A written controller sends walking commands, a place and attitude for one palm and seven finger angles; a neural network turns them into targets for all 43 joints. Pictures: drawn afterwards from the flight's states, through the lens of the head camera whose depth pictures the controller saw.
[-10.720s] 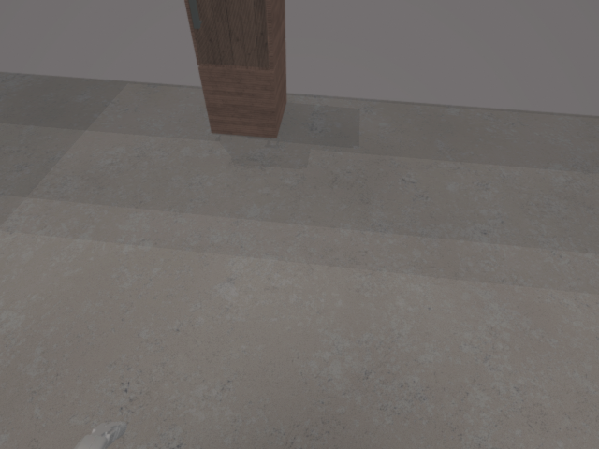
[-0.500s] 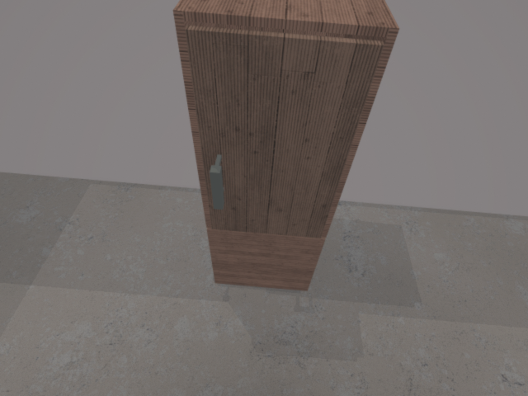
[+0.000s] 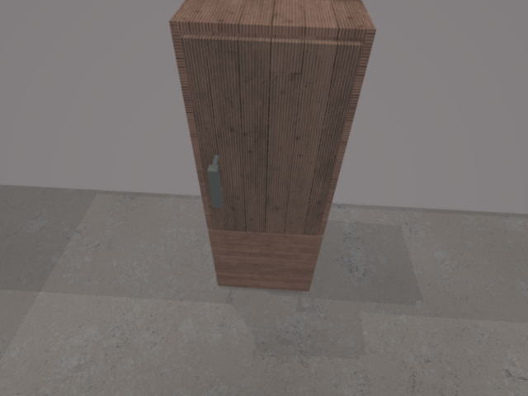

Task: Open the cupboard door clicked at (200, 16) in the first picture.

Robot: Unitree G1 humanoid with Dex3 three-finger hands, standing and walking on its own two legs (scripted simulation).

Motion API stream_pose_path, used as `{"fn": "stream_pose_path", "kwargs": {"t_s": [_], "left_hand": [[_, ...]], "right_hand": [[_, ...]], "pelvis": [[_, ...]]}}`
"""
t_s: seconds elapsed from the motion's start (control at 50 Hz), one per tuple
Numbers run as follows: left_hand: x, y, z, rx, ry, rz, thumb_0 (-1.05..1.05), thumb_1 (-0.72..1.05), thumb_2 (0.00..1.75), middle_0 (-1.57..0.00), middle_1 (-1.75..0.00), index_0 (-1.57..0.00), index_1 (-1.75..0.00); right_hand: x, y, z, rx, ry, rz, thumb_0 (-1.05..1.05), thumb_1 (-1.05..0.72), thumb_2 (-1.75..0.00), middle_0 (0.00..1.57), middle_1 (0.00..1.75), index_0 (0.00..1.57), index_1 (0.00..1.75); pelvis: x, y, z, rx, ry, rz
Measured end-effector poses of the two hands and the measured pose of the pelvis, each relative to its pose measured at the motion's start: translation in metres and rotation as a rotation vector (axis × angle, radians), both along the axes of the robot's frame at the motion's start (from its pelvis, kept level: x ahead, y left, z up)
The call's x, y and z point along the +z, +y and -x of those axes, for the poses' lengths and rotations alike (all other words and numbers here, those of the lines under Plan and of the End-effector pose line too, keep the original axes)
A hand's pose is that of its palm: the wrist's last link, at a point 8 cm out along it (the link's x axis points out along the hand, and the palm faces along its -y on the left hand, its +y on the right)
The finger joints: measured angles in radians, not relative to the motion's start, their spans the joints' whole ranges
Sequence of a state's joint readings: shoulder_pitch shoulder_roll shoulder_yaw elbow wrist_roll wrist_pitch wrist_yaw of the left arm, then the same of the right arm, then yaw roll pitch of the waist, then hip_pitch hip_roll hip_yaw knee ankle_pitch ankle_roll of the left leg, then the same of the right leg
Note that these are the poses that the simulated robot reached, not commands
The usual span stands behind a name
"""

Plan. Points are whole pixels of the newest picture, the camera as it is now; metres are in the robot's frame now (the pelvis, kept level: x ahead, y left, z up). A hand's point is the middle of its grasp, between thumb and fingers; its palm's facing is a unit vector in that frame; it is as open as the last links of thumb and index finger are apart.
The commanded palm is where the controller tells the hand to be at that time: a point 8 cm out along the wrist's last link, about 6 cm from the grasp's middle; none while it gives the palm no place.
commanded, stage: come to a stop and stand still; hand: left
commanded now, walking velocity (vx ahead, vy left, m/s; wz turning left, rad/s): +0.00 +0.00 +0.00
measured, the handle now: (216, 181) +0.63 +0.15 -0.10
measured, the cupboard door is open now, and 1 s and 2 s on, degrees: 0 0 0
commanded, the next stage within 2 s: look again from close up in 0.22 s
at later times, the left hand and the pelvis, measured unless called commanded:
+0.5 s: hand out of the picture -0.01 +0.15 -0.19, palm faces +0.04 -0.99 -0.16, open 7.4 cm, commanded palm none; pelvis +0.02 +0.00 -0.01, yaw +1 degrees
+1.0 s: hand out of the picture +0.06 +0.17 -0.18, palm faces +0.02 -0.98 -0.19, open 7.4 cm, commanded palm none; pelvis +0.05 +0.00 -0.01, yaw +0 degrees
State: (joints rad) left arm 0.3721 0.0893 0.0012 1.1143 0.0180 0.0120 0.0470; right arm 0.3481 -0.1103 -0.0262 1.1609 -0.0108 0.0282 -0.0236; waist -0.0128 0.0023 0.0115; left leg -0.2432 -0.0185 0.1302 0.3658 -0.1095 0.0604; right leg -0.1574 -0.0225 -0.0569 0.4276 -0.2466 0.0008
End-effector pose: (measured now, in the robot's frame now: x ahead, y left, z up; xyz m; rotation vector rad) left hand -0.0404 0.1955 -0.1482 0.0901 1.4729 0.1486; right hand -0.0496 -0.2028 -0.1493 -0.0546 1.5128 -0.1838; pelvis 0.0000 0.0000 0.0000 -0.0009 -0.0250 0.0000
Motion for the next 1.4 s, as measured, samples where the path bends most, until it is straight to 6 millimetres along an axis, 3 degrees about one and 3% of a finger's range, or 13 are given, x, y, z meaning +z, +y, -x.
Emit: {"fn": "stream_pose_path", "kwargs": {"t_s": [0.18,0.36,0.44,0.64,0.8,1.08,1.24,1.4], "left_hand": [[0.001,-0.009,0.022,0.021,0.049,0.004,0.0,0.91,0.9,-0.2,-0.3,-0.2,-0.3],[0.0,-0.016,0.019,0.013,0.049,0.005,0.0,0.91,0.9,-0.2,-0.3,-0.2,-0.3],[-0.007,-0.008,0.003,0.0,0.016,0.003,0.0,0.91,0.9,-0.2,-0.3,-0.2,-0.3],[-0.002,0.025,-0.073,-0.027,-0.14,-0.066,0.01,0.92,0.9,-0.2,-0.3,-0.2,-0.3],[-0.001,0.032,-0.098,-0.05,-0.157,-0.068,0.01,0.92,0.9,-0.2,-0.3,-0.2,-0.3],[-0.005,0.027,-0.087,-0.045,-0.096,-0.04,0.0,0.91,0.9,-0.2,-0.3,-0.2,-0.3],[-0.004,0.029,-0.076,-0.06,-0.086,-0.053,0.0,0.91,0.9,-0.2,-0.3,-0.2,-0.3],[0.003,0.039,-0.079,-0.057,-0.107,-0.088,0.0,0.91,0.9,-0.2,-0.3,-0.2,-0.3]], "right_hand": [[-0.002,0.002,-0.005,-0.002,-0.016,-0.012,0.0,-0.91,-0.9,0.2,0.3,0.2,0.3],[-0.004,-0.002,-0.026,0.033,-0.048,-0.018,0.0,-0.91,-0.9,0.2,0.3,0.2,0.3],[-0.008,-0.01,-0.037,0.05,-0.077,0.004,0.01,-0.92,-0.9,0.2,0.3,0.2,0.3],[-0.007,-0.01,-0.074,0.078,-0.138,0.026,0.02,-0.94,-0.9,0.2,0.3,0.2,0.3],[0.0,-0.018,-0.099,0.089,-0.168,0.057,0.01,-0.93,-0.9,0.2,0.3,0.2,0.3],[0.006,-0.023,-0.125,0.109,-0.196,0.077,0.0,-0.92,-0.9,0.2,0.3,0.2,0.3],[0.003,-0.024,-0.128,0.121,-0.222,0.069,0.0,-0.92,-0.9,0.2,0.3,0.2,0.3],[-0.006,-0.02,-0.122,0.115,-0.227,0.049,0.0,-0.93,-0.9,0.2,0.3,0.2,0.3]], "pelvis": [[-0.001,-0.004,0.0,-0.002,0.011,0.0],[-0.003,-0.008,-0.004,0.002,0.025,0.01],[-0.011,-0.004,-0.009,0.021,0.03,0.033],[-0.01,0.003,-0.032,0.011,0.031,0.006],[-0.007,0.004,-0.043,0.0,0.033,-0.001],[-0.005,0.003,-0.047,-0.006,0.025,-0.002],[-0.009,0.005,-0.04,0.002,0.03,0.02],[-0.01,0.008,-0.039,0.0,0.022,0.007]]}}
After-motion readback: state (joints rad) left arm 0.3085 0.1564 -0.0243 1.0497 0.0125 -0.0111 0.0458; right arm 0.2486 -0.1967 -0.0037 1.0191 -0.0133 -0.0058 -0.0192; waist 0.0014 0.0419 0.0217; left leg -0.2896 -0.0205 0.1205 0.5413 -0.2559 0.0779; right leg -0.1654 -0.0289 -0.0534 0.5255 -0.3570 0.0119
